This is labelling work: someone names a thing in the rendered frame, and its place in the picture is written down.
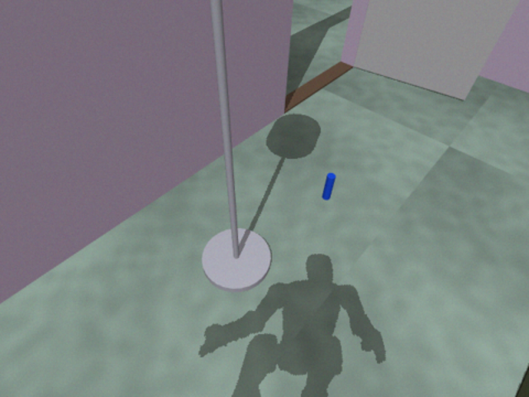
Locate can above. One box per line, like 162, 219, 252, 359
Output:
322, 173, 336, 200

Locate floor lamp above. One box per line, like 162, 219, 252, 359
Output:
202, 0, 271, 293

